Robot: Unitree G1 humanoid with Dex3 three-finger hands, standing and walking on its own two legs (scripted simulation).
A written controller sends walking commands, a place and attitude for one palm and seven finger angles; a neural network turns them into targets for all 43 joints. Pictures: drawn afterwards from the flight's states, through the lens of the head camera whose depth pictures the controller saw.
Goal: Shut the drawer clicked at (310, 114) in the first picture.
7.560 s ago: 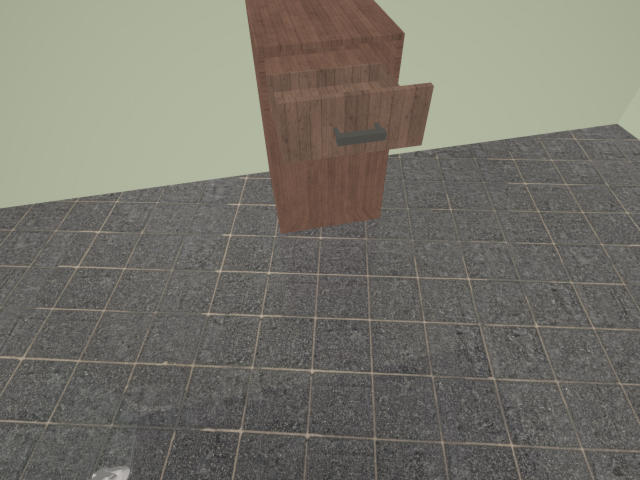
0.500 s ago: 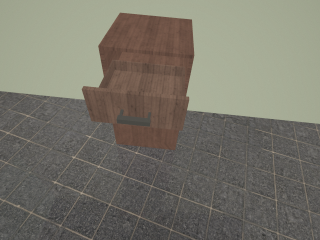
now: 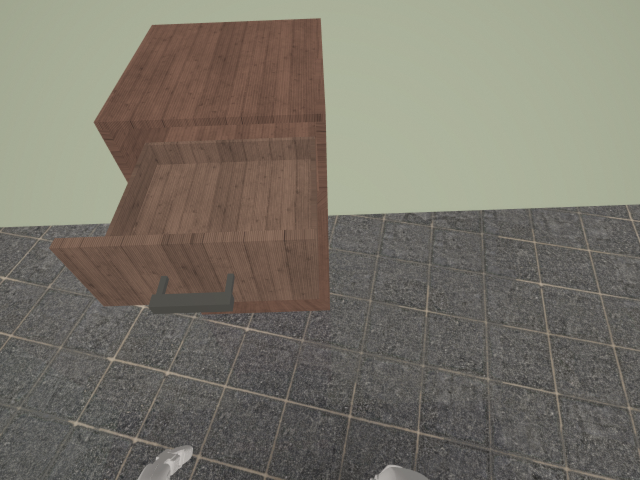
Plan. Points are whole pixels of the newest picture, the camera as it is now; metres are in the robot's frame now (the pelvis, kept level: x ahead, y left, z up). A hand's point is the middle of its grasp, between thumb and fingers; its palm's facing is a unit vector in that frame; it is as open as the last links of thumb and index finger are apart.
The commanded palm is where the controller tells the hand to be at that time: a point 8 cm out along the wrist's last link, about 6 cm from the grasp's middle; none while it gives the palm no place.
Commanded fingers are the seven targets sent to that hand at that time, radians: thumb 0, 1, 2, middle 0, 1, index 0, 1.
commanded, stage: take the last steps up to it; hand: left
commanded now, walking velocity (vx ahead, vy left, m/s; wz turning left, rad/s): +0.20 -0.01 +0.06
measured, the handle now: (194, 291) +0.41 +0.22 -0.07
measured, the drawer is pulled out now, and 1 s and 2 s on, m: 0.30 0.30 0.30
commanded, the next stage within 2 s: come to a stop and stand still in 0.16 s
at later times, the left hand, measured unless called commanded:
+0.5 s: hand out of the picture +0.08 +0.17 -0.16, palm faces +0.09 -0.99 -0.14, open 7.3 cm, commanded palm none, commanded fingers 0.00 0.90 0.90 -0.20 -0.30 -0.20 -0.30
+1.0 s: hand out of the picture +0.12 +0.13 -0.15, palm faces +0.05 -0.97 -0.24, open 7.2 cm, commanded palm none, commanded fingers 0.00 0.90 0.90 -0.20 -0.30 -0.20 -0.30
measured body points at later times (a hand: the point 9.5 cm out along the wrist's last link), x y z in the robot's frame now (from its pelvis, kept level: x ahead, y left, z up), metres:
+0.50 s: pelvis +0.12 +0.01 +0.02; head +0.13 +0.03 +0.47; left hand +0.07 +0.22 -0.15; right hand +0.21 -0.20 -0.13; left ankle +0.14 +0.11 -0.72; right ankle +0.08 -0.09 -0.72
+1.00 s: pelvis +0.09 -0.05 +0.02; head +0.09 -0.07 +0.47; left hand +0.12 +0.18 -0.13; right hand +0.08 -0.27 -0.15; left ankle +0.08 +0.12 -0.72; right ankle +0.08 -0.11 -0.72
